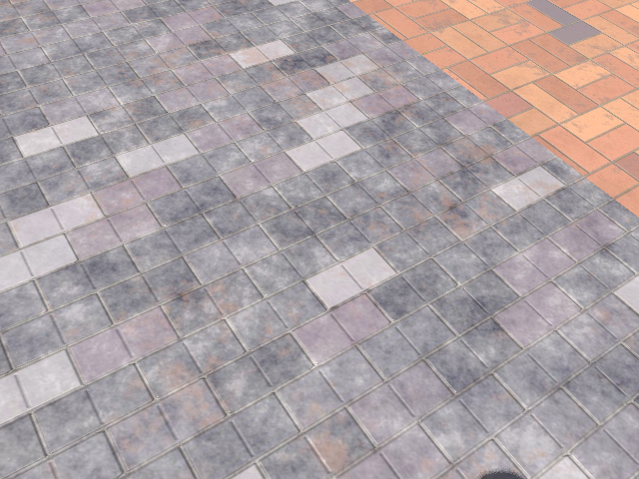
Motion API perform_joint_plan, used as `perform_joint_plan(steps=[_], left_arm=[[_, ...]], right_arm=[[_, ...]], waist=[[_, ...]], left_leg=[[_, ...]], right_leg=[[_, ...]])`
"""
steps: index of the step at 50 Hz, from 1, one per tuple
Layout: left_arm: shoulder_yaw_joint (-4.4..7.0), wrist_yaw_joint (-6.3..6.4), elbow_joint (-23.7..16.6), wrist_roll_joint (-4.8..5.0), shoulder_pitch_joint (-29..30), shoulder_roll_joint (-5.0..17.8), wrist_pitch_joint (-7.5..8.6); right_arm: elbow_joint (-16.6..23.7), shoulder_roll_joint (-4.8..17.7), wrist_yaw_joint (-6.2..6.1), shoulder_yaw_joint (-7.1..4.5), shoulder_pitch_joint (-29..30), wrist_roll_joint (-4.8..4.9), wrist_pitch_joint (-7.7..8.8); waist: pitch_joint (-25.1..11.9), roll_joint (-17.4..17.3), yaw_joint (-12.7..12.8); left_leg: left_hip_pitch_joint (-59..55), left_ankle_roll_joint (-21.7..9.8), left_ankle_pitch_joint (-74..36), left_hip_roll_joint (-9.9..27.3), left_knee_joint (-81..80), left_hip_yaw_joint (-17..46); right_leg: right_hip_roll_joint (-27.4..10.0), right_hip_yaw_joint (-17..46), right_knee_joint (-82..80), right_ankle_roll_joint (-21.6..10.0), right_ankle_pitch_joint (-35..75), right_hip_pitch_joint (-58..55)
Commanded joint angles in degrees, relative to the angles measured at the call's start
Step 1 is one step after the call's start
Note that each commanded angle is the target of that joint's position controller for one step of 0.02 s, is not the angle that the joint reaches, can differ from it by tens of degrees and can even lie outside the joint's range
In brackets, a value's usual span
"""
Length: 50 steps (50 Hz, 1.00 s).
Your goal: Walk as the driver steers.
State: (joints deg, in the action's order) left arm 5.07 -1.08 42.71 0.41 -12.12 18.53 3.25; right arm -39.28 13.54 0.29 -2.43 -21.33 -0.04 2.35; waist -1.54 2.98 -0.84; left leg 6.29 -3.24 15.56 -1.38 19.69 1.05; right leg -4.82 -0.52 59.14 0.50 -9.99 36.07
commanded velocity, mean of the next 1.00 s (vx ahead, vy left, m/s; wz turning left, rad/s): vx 0.47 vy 0.00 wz -0.16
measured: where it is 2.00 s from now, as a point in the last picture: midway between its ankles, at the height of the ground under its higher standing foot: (383, 334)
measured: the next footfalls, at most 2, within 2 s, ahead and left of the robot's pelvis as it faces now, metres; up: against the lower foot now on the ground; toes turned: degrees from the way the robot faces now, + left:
right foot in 0.32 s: +0.34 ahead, -0.14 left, +0.00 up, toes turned -1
left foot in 0.82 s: +0.62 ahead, +0.09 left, +0.00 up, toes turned -10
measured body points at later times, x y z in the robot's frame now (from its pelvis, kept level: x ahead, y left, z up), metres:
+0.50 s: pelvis +0.25 -0.06 -0.01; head +0.29 -0.06 +0.44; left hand +0.37 +0.21 -0.12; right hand +0.35 -0.33 -0.13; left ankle +0.19 +0.09 -0.66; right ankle +0.30 -0.14 -0.75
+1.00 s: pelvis +0.53 -0.01 -0.01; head +0.56 +0.00 +0.44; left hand +0.69 +0.25 -0.12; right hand +0.59 -0.30 -0.10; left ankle +0.58 +0.09 -0.75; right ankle +0.46 -0.14 -0.66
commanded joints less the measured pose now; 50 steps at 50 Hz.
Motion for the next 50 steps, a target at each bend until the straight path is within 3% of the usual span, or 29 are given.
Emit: perform_joint_plan(steps=[1, 4, 9, 13, 14, 15, 16, 17, 18, 19, 20, 21, 22, 23, 26, 29, 33, 36, 38, 40, 41, 42, 43, 44, 45, 46, 47, 48, 50], left_arm=[[0.39, -0.13, -4.4, -0.14, 6.6, 2.9, 1.45], [-0.43, -0.59, -5.4, 0.24, 10.5, 1.5, 1.64], [-1.46, -2.34, -8.0, 0.91, 17.3, 0.7, 2.48], [-1.38, -3.27, -8.8, 0.84, 16.4, 1.8, 3.12], [-0.87, -2.98, -8.4, 0.66, 13.9, 3.0, 3.07], [0.04, -2.4, -7.1, 0.42, 8.0, 4.7, 2.94], [1.13, -1.65, -4.8, 0.32, -1.5, 7.2, 2.73], [2.0, -0.87, -3.2, -0.61, -11.5, 11.3, 2.46], [2.07, -1.53, -1.7, -0.68, -14.3, 12.8, 2.66], [0.66, -1.25, -2.0, 0.18, -12.5, 7.3, 2.62], [0.12, -0.79, -2.2, 0.3, -8.2, 5.9, 2.31], [-0.13, -0.63, -2.6, -0.04, -4.5, 5.4, 2.1], [-0.44, -0.77, -3.0, -0.61, -2.2, 4.3, 2.16], [-0.76, -0.83, -3.2, -1.12, -1.1, 3.6, 2.39], [-0.61, -0.86, -2.4, 0.02, -0.9, 3.9, 3.24], [-0.1, 0.05, -1.5, 0.28, -2.7, 5.3, 2.96], [0.51, 0.96, -0.5, 0.93, -6.8, 7.2, 1.83], [0.71, 1.25, 0.2, 1.5, -9.8, 7.6, 1.0], [0.93, 1.56, 0.1, 1.42, -9.8, 7.9, 0.47], [0.79, 1.71, -0.1, 1.01, -9.0, 7.2, -0.1], [-0.07, 1.58, -0.6, 0.53, -9.0, 4.7, -0.09], [-1.62, 1.56, -2.5, -1.07, -9.4, 0.4, -0.01], [-2.29, 1.44, -4.6, 1.34, -16.5, -1.9, 0.86], [-0.91, 1.67, -3.0, 2.5, -14.2, 4.4, 0.74], [-0.16, 1.58, -3.8, 2.29, -8.9, 6.6, 0.44], [-0.15, 1.62, -4.1, 1.72, -6.9, 5.8, 0.11], [0.05, 1.41, -4.7, 1.22, -5.6, 5.1, -0.17], [0.12, 1.02, -5.0, 1.4, -5.8, 4.2, -0.67], [-0.14, 0.72, -5.6, 1.54, -5.5, 2.3, -1.62]], right_arm=[[2.5, 9.2, -0.64, -2.41, 0.7, -0.05, 1.69], [0.6, 10.0, -0.77, -2.51, -1.2, 0.2, 1.77], [-2.6, 11.1, -0.86, -2.73, -4.9, 0.89, 1.48], [-4.1, 12.2, -1.19, -3.08, -4.8, 1.32, 0.87], [-4.1, 13.0, -1.3, -3.27, -4.3, 1.19, 0.74], [-4.2, 13.5, -1.41, -3.31, -3.5, 1.11, 0.45], [-4.0, 12.7, -1.58, -2.85, -3.2, 0.84, 0.33], [-2.5, 9.1, -1.61, -1.63, -5.0, -0.26, 0.6], [-2.8, 2.8, -1.08, 0.14, -11.9, 0.5, 1.77], [-2.7, 9.6, -0.62, -1.27, -5.4, 1.84, 2.74], [-0.9, 11.3, -0.23, -1.75, 0.4, 2.79, 3.3], [-0.4, 10.5, -0.41, -1.41, 3.2, 2.09, 3.72], [-0.4, 10.1, -0.5, -1.72, 4.3, 1.21, 3.6], [-0.7, 9.3, -0.47, -1.81, 2.9, 0.94, 3.15], [-0.8, 6.9, -0.87, -1.4, 1.9, 0.17, 1.95], [1.8, 6.2, -1.01, -1.0, 9.0, -0.6, 2.23], [3.6, 4.8, 0.03, -0.31, 18.1, -0.01, 3.48], [5.0, 6.3, 0.87, -0.74, 22.2, 0.73, 4.17], [5.1, 8.2, 1.13, -1.51, 21.6, 0.91, 4.61], [3.7, 9.9, 0.95, -2.54, 15.8, 0.97, 5.03], [2.4, 12.3, 0.49, -3.65, 8.9, 0.39, 5.3], [1.6, 16.3, -0.16, -4.63, -0.9, -0.34, 5.05], [0.3, 19.0, 0.41, -5.16, -2.4, -0.99, 4.28], [1.3, 12.6, 0.6, -3.73, -0.3, -0.51, 4.21], [1.4, 9.7, 0.4, -2.86, 2.2, -0.14, 4.05], [1.4, 8.6, 0.47, -2.37, 5.3, -0.42, 3.95], [1.0, 7.3, 0.46, -2.06, 7.3, -0.51, 3.81], [0.6, 7.0, 0.32, -2.0, 8.4, -0.79, 3.98], [-0.3, 7.3, 0.19, -2.34, 8.8, -0.54, 4.56]], waist=[[4.1, -8.2, -1.0], [5.3, -9.0, -2.4], [8.8, -8.2, -4.8], [7.7, -9.5, -2.6], [5.1, -10.6, -1.0], [0.5, -11.1, 2.5], [-6.0, -10.5, 7.0], [-15.8, -2.4, 9.3], [-24.8, 14.3, 5.3], [-19.2, 8.7, 7.8], [-9.5, 5.3, 6.9], [-4.9, -0.8, 4.8], [-1.7, -1.6, 3.0], [-1.2, -0.3, 1.1], [0.7, 0.8, -1.0], [3.6, -0.2, 0.4], [4.0, 0.0, 3.8], [3.8, 0.9, 5.0], [3.1, 2.0, 3.8], [0.9, 3.0, 0.2], [-4.1, 1.6, -3.1], [-14.2, -7.2, -6.4], [-18.7, -26.1, -1.9], [-13.1, -16.9, -3.6], [-7.0, -11.8, -4.2], [-4.0, -7.9, -2.7], [-1.1, -8.2, -1.5], [0.0, -9.8, -0.3], [1.1, -9.8, 0.4]], left_leg=[[-6.0, -8.2, -8.7, 12.7, -11.6, 11.1], [-5.6, -7.6, -12.0, 12.2, -12.0, 8.2], [-7.8, -8.2, -13.7, 14.4, -11.3, 7.4], [-11.2, -6.6, -26.0, 16.1, -6.6, 7.2], [-11.9, -6.0, -37.4, 15.6, -2.9, 6.6], [-11.5, -5.0, -49.7, 14.1, 4.6, 4.9], [-5.7, -3.2, -52.5, 11.6, 16.0, 3.0], [10.5, -0.9, -33.3, 7.2, 35.6, 1.5], [27.3, 1.9, 16.3, -3.5, 53.2, 6.0], [33.6, 1.5, 16.2, -0.5, 58.6, 10.2], [36.4, 1.1, 11.4, 2.6, 58.0, 7.1], [34.5, 0.9, 6.3, 5.5, 54.7, 5.2], [32.3, 1.1, 3.4, 7.2, 51.7, 4.5], [29.0, 1.2, 1.6, 8.3, 50.4, 4.7], [27.6, 3.0, 0.1, 9.0, 44.5, 3.4], [30.7, 5.2, -8.4, 8.8, 33.4, 2.9], [25.2, 6.4, -20.0, 5.2, 16.9, 1.5], [23.2, 6.0, -19.9, 3.8, 11.4, 2.6], [20.6, 4.9, -16.2, 3.5, 8.7, 3.5], [12.0, 2.9, -12.2, 2.8, 6.0, 2.0], [0.9, 0.6, -11.5, 5.4, 6.0, 3.5], [-14.9, -2.8, -9.2, 17.2, 7.4, 15.2], [-26.9, -10.6, 5.3, 26.6, -0.1, 41.1], [-22.8, -9.2, 12.8, 24.9, -2.4, 39.9], [-16.7, -7.2, 9.3, 22.9, -2.5, 29.9], [-10.4, -6.5, 1.4, 20.5, -3.5, 23.4], [-5.9, -6.4, -3.4, 18.4, -4.9, 18.5], [-2.6, -6.1, -6.4, 17.2, -6.5, 14.5], [0.0, -6.8, -11.2, 16.6, -9.0, 9.3]], right_leg=[[-1.0, 1.4, -5.4, 1.0, 8.5, 11.7], [0.0, 0.9, -14.9, 1.4, 13.4, 9.2], [1.3, -0.3, -24.7, -0.2, 13.6, 7.7], [3.2, -1.4, -29.0, -3.5, 7.7, 1.6], [5.0, -2.8, -29.0, -4.6, 5.6, -3.5], [7.3, -4.6, -29.7, -6.2, 5.3, -12.4], [6.4, -3.8, -29.1, -8.5, 7.7, -27.6], [-6.2, 11.9, -27.6, -13.5, 6.1, -48.9], [-18.4, 41.0, -36.4, -21.1, -7.7, -62.6], [-16.3, 41.4, -41.1, -18.3, -13.1, -58.8], [-14.5, 31.7, -42.1, -16.0, -9.8, -49.9], [-12.5, 25.8, -43.3, -14.8, -4.2, -40.9], [-10.4, 21.6, -44.9, -14.6, 1.6, -34.1], [-8.8, 19.6, -46.7, -14.8, 3.8, -30.0], [-7.0, 15.5, -50.6, -16.6, 6.8, -24.1], [-5.4, 12.3, -52.2, -16.2, 8.6, -22.8], [-3.1, 9.5, -50.0, -13.4, 8.3, -22.4], [-5.0, 13.1, -46.6, -12.7, 5.0, -25.8], [-6.4, 16.3, -43.3, -11.4, 3.1, -28.5], [-5.3, 17.0, -37.1, -9.5, 6.0, -28.1], [-1.5, 14.8, -27.2, -7.6, 7.3, -24.8], [3.3, 9.6, -8.4, -5.0, -5.8, -15.8], [8.3, 6.5, 7.8, -2.8, -25.3, 3.4], [4.8, 10.0, 14.7, -2.3, -21.8, 8.9], [3.0, 8.8, 15.5, -2.2, -16.4, 10.1], [0.9, 7.9, 14.3, -1.7, -12.0, 7.7], [-0.5, 7.9, 11.6, -1.3, -9.3, 6.7], [-1.7, 7.7, 10.2, -1.1, -7.6, 4.1], [-2.1, 6.5, 8.7, -0.4, -5.9, 3.1]])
